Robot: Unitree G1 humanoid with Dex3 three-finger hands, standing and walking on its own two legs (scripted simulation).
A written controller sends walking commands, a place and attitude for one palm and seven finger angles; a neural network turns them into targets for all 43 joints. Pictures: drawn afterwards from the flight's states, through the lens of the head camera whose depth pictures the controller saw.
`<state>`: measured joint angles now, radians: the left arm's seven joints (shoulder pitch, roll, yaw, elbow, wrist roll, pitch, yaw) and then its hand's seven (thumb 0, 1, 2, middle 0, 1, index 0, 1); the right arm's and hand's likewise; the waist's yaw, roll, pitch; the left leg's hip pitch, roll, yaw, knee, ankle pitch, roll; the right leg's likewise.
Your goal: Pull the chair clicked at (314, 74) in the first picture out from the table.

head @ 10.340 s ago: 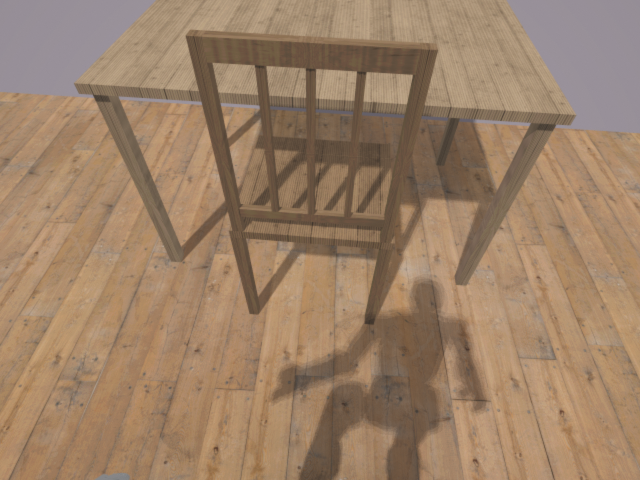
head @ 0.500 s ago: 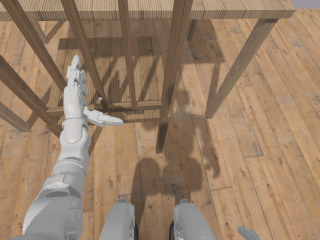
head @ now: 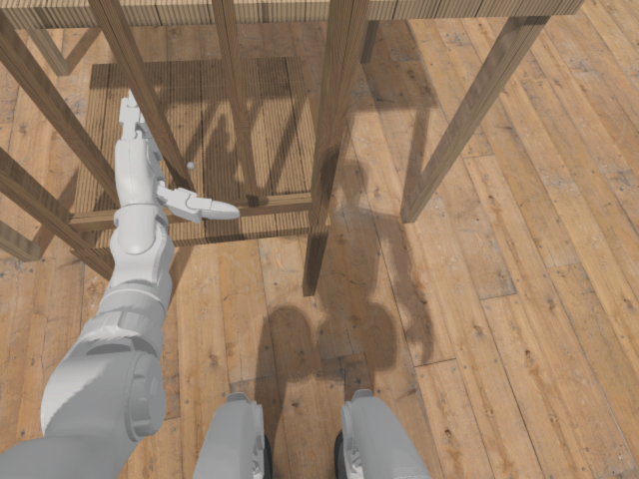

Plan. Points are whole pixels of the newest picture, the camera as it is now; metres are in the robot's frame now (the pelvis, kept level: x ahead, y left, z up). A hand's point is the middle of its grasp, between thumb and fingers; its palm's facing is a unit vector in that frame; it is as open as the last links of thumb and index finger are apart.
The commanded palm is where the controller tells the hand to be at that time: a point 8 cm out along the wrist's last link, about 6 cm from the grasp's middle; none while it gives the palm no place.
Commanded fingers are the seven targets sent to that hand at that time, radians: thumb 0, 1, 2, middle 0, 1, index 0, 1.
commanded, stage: push the fingers through the gap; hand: left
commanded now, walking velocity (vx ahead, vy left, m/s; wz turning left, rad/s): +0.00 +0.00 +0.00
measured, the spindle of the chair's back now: (158, 125) +0.51 +0.16 +0.08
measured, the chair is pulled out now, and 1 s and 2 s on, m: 0.00 0.00 0.05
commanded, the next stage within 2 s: hook a spindle and tug to test in 0.22 s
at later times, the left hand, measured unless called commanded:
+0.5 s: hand (186, 172) +0.48 +0.14 +0.03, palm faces +0.10 -0.99 -0.01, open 16.6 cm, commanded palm +0.45 +0.18 +0.03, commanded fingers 0.00 -0.50 0.30 -0.24 -0.63 -0.24 -0.63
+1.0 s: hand (193, 169) +0.49 +0.13 +0.03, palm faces +0.10 -0.99 -0.02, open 9.2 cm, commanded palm +0.45 +0.17 +0.03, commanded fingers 0.00 0.62 0.78 -0.50 -1.45 -0.50 -1.45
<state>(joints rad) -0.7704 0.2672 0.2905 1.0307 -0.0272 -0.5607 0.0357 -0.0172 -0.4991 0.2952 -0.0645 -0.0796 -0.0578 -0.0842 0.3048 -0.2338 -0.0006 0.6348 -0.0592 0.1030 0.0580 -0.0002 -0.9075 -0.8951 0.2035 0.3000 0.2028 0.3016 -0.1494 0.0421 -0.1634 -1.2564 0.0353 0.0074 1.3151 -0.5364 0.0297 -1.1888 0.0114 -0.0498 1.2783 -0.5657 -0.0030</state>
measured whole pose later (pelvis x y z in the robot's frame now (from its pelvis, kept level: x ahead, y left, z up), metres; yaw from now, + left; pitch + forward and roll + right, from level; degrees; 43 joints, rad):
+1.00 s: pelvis +0.00 +0.00 +0.00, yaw +0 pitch +27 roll -3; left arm -0.76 0.25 0.28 1.04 -0.02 -0.57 0.05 -0.01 0.10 0.55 -0.47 -1.34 -0.46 -1.35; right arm 0.30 -0.23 0.01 0.63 -0.06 0.11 0.06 0.00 -0.91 -0.90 0.20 0.30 0.20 0.30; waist -0.15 0.04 -0.16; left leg -1.25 0.03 0.00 1.31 -0.54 0.03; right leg -1.18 0.01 -0.05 1.27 -0.57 0.00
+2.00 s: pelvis +0.02 -0.01 +0.03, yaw +1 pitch +21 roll -2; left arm -0.44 0.18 0.12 0.65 -0.05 -0.38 0.09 0.02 0.77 0.83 -0.44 -1.38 -0.41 -1.45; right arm 0.21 -0.21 -0.01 0.58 0.01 0.13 0.01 0.00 -0.91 -0.90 0.20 0.30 0.20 0.30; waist -0.09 0.03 -0.08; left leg -1.02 0.02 0.01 1.18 -0.49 0.02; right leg -0.96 0.01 -0.05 1.16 -0.56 0.01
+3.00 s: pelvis -0.05 +0.00 +0.11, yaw +1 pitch +4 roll +0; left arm -0.48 0.15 -0.02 1.07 -0.06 -0.24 0.09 0.04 0.75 0.84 -0.33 -1.19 -0.49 -1.45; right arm 0.22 -0.27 -0.01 0.75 0.04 -0.04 -0.13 0.00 -0.91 -0.90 0.20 0.30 0.20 0.30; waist -0.05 0.00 0.09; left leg -0.48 0.00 0.05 0.58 -0.16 0.03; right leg -0.46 -0.01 -0.02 0.62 -0.24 0.00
